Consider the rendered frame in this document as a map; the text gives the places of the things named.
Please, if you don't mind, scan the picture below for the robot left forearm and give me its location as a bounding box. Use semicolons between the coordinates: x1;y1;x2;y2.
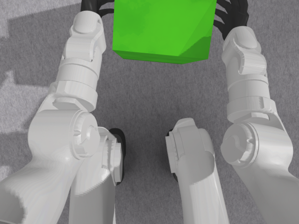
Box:
28;11;106;131

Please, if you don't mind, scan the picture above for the robot right shin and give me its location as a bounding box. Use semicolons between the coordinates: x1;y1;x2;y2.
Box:
172;118;215;158

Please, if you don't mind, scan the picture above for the robot right forearm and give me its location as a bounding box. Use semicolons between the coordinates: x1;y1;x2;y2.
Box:
221;26;287;133

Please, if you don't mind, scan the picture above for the robot left upper arm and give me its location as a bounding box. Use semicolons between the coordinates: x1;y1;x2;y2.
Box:
0;109;100;224

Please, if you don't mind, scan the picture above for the carton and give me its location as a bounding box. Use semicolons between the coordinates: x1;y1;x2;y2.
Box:
113;0;217;64

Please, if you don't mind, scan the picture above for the robot left shin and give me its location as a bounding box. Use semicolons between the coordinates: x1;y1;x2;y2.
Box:
98;126;115;140

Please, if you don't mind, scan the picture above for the robot right hand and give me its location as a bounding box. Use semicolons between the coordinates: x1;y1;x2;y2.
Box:
213;0;249;40

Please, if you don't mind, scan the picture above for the robot shin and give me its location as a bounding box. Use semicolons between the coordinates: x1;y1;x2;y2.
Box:
98;126;115;140
172;118;215;158

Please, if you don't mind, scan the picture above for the robot left hand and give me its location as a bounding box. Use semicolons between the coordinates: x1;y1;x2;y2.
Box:
80;0;114;18

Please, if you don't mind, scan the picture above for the robot right upper arm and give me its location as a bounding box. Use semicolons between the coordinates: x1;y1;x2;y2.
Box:
221;121;299;224

